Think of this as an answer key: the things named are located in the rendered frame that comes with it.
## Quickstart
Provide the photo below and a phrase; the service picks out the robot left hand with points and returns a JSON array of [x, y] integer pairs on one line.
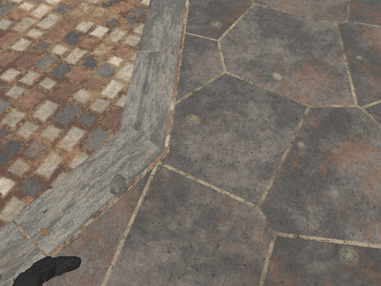
[[45, 269]]

